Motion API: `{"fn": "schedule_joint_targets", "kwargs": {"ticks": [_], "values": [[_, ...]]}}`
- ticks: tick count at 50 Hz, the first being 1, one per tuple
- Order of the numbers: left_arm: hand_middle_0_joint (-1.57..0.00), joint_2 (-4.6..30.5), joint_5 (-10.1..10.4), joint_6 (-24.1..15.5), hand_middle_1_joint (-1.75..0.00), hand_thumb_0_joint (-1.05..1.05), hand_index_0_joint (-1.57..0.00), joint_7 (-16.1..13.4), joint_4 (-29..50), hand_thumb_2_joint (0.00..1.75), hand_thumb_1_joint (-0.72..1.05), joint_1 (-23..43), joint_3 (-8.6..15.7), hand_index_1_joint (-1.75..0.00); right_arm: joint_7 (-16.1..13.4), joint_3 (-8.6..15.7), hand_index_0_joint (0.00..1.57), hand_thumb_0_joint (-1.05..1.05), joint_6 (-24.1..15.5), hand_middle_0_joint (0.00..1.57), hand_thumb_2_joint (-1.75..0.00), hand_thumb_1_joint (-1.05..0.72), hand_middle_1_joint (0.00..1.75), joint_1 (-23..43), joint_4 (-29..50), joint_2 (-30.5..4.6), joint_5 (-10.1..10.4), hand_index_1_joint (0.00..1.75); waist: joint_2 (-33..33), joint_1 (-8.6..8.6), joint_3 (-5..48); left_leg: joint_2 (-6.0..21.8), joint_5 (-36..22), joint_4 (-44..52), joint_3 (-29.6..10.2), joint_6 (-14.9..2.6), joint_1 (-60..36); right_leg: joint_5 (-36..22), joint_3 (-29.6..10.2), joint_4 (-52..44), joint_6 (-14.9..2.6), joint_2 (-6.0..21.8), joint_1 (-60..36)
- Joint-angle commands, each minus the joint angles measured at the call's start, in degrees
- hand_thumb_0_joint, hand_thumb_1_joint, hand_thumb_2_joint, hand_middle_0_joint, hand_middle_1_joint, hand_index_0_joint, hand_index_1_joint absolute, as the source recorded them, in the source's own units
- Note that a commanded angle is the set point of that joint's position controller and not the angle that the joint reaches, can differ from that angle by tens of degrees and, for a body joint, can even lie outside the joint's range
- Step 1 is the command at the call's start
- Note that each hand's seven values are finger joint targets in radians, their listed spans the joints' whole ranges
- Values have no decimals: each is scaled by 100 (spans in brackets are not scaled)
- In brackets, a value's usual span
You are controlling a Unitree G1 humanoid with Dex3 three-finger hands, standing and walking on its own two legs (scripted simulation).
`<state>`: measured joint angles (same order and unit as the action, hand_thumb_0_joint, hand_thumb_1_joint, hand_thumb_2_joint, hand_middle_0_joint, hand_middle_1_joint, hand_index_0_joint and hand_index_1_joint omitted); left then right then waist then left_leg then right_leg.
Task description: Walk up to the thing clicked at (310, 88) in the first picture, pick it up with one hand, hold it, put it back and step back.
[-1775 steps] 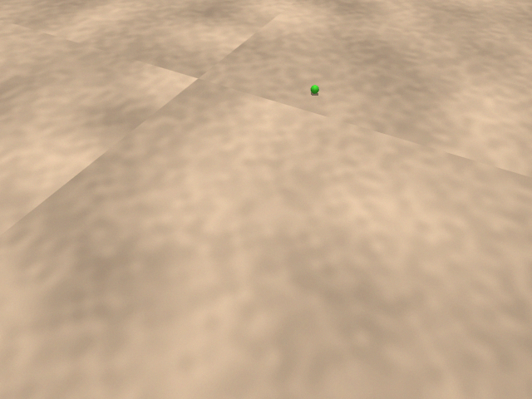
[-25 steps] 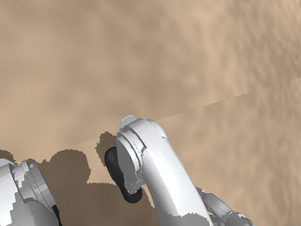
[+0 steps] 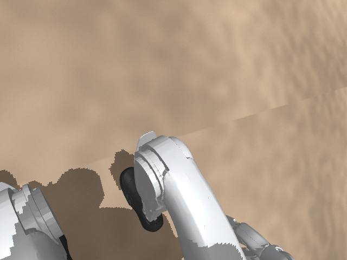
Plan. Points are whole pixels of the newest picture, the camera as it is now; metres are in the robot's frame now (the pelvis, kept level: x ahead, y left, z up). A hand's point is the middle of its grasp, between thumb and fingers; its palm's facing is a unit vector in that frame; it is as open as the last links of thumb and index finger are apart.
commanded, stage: withdraw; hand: left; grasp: from above
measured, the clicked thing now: out of the picture +0.47 +0.36 -0.29
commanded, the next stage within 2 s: home in 0.92 s
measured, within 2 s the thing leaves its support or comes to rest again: neither
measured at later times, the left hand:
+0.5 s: hand out of the picture +0.46 +0.38 -0.13, palm faces -0.37 -0.09 -0.93, open 14.1 cm
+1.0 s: hand out of the picture +0.43 +0.37 -0.15, palm faces -0.48 -0.12 -0.87, open 13.9 cm
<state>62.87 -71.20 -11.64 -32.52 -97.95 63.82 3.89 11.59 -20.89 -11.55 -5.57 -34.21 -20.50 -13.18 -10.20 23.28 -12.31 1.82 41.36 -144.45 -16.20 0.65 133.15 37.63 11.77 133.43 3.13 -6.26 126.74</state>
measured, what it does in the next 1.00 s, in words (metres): stands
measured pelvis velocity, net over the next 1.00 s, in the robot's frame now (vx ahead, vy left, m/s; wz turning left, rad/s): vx -0.01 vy -0.01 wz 0.11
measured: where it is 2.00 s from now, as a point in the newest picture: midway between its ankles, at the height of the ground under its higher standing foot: (107, 235)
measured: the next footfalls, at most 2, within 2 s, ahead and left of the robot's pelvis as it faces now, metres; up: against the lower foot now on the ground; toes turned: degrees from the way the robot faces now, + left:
none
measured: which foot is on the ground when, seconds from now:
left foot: down 0.00-1.00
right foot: down 0.00-1.00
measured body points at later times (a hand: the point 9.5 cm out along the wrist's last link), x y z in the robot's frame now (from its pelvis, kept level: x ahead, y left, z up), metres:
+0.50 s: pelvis +0.00 +0.00 +0.02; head +0.23 +0.12 +0.39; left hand +0.47 +0.38 -0.08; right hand +0.11 -0.25 -0.07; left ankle +0.06 +0.13 -0.28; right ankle +0.12 -0.11 -0.28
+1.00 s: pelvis -0.01 -0.01 +0.02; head +0.23 +0.11 +0.38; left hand +0.45 +0.37 -0.10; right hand +0.05 -0.28 -0.05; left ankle +0.06 +0.13 -0.28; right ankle +0.12 -0.11 -0.28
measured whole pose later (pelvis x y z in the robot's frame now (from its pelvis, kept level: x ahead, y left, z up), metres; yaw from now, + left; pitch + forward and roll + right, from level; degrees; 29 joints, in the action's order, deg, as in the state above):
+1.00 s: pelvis -0.01 -0.01 +0.02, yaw +6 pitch +32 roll -10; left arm 52.2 -71.9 -13.0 -14.9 -84.2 61.7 1.8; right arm 5.1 -11.3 0.7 -10.9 -36.0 -19.1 -8.0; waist -2.8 17.8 -2.1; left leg 0.2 35.8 -136.8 -10.0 0.2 133.5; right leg 35.9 7.1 130.6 1.9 -3.3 127.6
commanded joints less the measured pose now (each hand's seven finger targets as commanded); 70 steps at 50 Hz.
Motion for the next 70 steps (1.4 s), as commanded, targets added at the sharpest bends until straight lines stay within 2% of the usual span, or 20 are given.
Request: {"fn": "schedule_joint_targets", "kwargs": {"ticks": [1,2,5,8,13,19,23,27,32,37,43,49,51,52,54,55,56,61,64,70], "values": [[-6,1148,58,-28,-108,0,-9,-186,561,94,-46,1247,-42,-105,-69,582,20,0,44,20,-90,-89,30,-1079,-135,-1889,6,30,3386,278,3729,245,-1570,1372,551,-91,-2760,-1675,491,-1062,-411,-167,-2223],[-6,1268,87,-11,-101,0,-8,-224,415,97,-50,1073,119,-100,-90,575,20,0,63,20,-90,-90,30,-1072,-151,-1864,8,30,3317,233,3821,255,-1551,1440,534,-80,-2818,-1667,502,-1109,-405,-170,-2332],[-6,1449,33,-66,-100,0,-7,-256,1415,98,-52,1694,166,-99,-80,629,20,0,48,20,-90,-90,30,-1050,-74,-1874,5,30,3869,88,4309,235,-1794,1428,561,-35,-3179,-1833,504,-1035,-447,-125,-2300],[-6,1259,31,111,-99,0,-7,-163,1207,98,-51,1278,208,-98,-21,780,20,0,47,20,-90,-90,30,-1127,-194,-1855,56,30,3901,71,4244,226,-1768,1506,577,-24,-3187,-1768,489,-1017,-448,-119,-2126],[-6,999,169,422,-98,0,-6,149,2545,99,-53,1045,320,-98,87,1112,20,0,169,20,-90,-90,30,-1038,-95,-1677,196,30,4629,-526,5366,171,-2176,1706,705,33,-3781,-1944,379,-953,-524,-81,-2019],[-6,-119,505,855,-99,0,-6,1019,2942,99,-52,948,-68,-99,187,1565,20,0,486,20,-90,-89,30,-1316,-192,-1467,526,30,3763,-557,4937,46,-1472,2030,828,-82,-3022,-1446,162,-1249,-553,-5,-1582],[-7,-580,644,917,-99,0,-6,1691,3626,101,-53,1147,-377,-100,68,1791,20,0,776,20,-90,-90,30,-1502,-144,-1342,702,30,3387,-572,5260,-21,-1268,2286,954,-131,-3119,-1292,-42,-1628,-567,31,-2047],[-7,-796,740,880,-98,0,-7,2205,3559,101,-52,1124,-491,-99,-185,1931,20,0,1058,20,-90,-89,30,-1640,-103,-1292,819,30,2632,-549,4960,-105,-1151,2399,1005,-174,-2927,-1063,-141,-1942,-612,96,-1997],[-8,-706,691,718,-99,0,-7,2429,3296,101,-50,1128,-469,-99,-489,1823,20,0,1285,20,-90,-89,30,-1586,-10,-1083,827,30,2296,-646,4684,-172,-1027,2502,1156,-223,-2657,-785,-305,-2164,-609,146,-2204],[-8,-359,507,453,-98,0,-8,2307,2853,100,-50,1294,-358,-98,-678,1647,20,0,1332,20,-90,-89,30,-1479,11,-1065,786,30,2274,-700,4570,-201,-891,2481,1200,-236,-2478,-552,-363,-2118,-619,162,-2071],[-7,15,233,33,-99,0,-8,1862,2332,99,-50,1652,-232,-99,-749,1460,20,0,1256,20,-89,-89,30,-1458,-93,-1154,623,30,2416,-501,4479,-180,-735,2238,1144,-233,-2436,-400,-302,-1874,-583,146,-1782],[-8,623,-74,-202,-99,0,-9,1296,2368,97,-49,1888,187,-98,-725,1413,20,0,1157,20,-89,-89,30,-1541,-52,-1324,440,30,3246,-566,5026,-138,-1032,2075,1121,-134,-3064,-756,-111,-1509,-593,166,-1716],[-24,606,-110,-163,-83,0,-22,1168,2652,93,-33,1886,246,-82,-689,1430,20,0,1099,20,-89,-88,30,-1615,-37,-1300,412,30,3623,-593,5433,-113,-1299,2081,1103,-104,-3461,-1054,-32,-1354,-583,174,-1684],[-16,575,-65,-109,-91,0,-15,1121,2677,91,-41,1818,302,-90,-683,1507,20,0,1075,20,-89,-89,30,-1636,-26,-1404,409,30,3685,-593,5315,-136,-1312,2045,1095,-92,-3440,-1046,16,-1355,-611,199,-1482],[-26,597,53,12,-75,0,-23,1078,3216,96,-25,1589,485,-74,-645,1632,20,0,1030,20,-89,-88,30,-1670,-30,-1424,437,30,4031,-809,5769,-135,-1584,2167,1073,-35,-3847,-1210,27,-1281,-637,248,-1478],[-18,480,140,104,-83,0,-19,1108,3292,88,-33,1376,478,-82,-614,1705,20,0,1003,20,-89,-89,30,-1708,-3,-1397,455,30,4156,-820,5885,-137,-1697,2181,1075,-33,-3992,-1290,15,-1279,-647,258,-1476],[-24,472,212,192,-75,0,-22,1155,3612,91,-25,1356,465,-74,-584,1740,20,0,1001,20,-90,-88,30,-1721,-10,-1335,488,30,4180,-899,6299,-96,-1839,2220,1098,-53,-4217,-1425,-19,-1302,-621,234,-1689],[-23,6,886,660,-56,0,-22,1534,4284,92,12,655,533,-58,-476,2077,20,0,1098,20,-90,-89,30,-1922,-133,-1214,690,30,3908,-1162,6525,-121,-1942,2590,1141,-103,-4369,-1445,-140,-1662,-613,238,-1898],[-22,-532,1544,903,-47,0,-21,1908,5036,90,36,-32,481,-48,-450,2286,20,0,1203,20,-90,-89,30,-1885,-72,-1063,895,30,3634,-1437,6844,-154,-1958,2977,1180,-142,-4560,-1425,-275,-1972,-607,255,-2316],[-21,-1459,2917,1349,-35,0,-20,2706,6148,90,72,-1577,341,-36,-619,2407,20,0,1311,20,-90,-90,30,-1457,62,-773,1185,30,2368,-1533,5882,-161,-1361,3641,1181,-282,-4062,-1178,-524,-2788,-553,274,-2874]]}}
